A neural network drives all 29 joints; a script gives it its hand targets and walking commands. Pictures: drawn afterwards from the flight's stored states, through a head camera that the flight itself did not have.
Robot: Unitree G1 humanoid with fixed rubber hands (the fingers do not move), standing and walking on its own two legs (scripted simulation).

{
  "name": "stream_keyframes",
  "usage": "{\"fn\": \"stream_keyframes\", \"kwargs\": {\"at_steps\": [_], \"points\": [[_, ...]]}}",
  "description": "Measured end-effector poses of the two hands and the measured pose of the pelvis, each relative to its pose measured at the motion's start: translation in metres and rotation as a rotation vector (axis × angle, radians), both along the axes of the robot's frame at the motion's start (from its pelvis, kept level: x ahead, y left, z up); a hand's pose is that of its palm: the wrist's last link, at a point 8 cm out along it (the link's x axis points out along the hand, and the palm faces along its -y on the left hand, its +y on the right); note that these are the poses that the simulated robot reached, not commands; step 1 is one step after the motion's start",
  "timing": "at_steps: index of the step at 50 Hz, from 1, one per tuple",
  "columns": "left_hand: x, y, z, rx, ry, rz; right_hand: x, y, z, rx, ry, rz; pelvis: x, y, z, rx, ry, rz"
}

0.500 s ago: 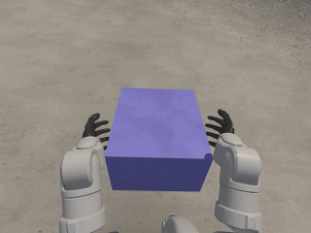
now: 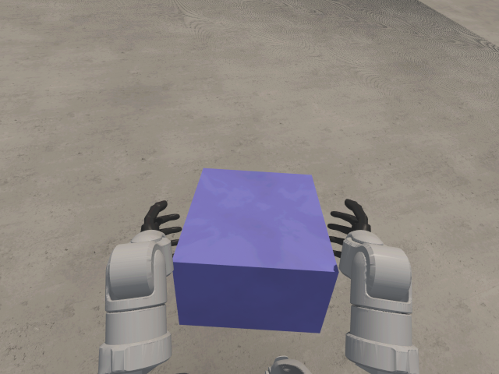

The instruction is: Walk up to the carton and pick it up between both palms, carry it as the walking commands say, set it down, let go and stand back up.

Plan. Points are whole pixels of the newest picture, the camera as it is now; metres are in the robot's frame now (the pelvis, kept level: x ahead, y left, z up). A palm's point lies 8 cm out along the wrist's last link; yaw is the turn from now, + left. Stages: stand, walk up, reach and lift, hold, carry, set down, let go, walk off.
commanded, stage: carry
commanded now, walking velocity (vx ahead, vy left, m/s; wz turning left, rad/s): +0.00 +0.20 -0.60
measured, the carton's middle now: (254, 240) +0.35 -0.01 -0.03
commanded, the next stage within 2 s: none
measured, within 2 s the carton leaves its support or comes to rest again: neither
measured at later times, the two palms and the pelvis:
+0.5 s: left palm (127, 261) +0.25 +0.17 +0.09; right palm (359, 337) +0.16 -0.12 +0.09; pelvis -0.07 +0.11 +0.00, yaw -15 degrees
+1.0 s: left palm (55, 303) +0.19 +0.23 +0.10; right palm out of the picture +0.10 -0.06 +0.11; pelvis -0.12 +0.16 +0.00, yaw -17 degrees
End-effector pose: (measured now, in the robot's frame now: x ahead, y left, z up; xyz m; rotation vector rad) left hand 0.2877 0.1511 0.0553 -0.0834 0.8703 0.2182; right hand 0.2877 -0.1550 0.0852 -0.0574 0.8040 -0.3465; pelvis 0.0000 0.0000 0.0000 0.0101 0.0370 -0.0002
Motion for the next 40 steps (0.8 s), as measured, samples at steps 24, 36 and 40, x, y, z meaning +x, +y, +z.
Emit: {"fn": "stream_keyframes", "kwargs": {"at_steps": [24, 36, 40], "points": [[-0.041, 0.015, 0.035, 0.102, -0.089, -0.294, -0.129, 0.026, 0.001, 0.092, -0.079, -0.285, -0.067, 0.106, -0.002, -0.002, -0.023, -0.266], [-0.065, 0.071, 0.023, 0.004, -0.074, -0.278, -0.149, 0.083, 0.02, -0.002, -0.06, -0.285, -0.093, 0.155, 0.001, -0.042, -0.038, -0.288], [-0.075, 0.077, 0.032, 0.024, -0.1, -0.289, -0.163, 0.09, 0.023, 0.014, -0.084, -0.296, -0.102, 0.164, 0.0, -0.047, -0.054, -0.296]]}}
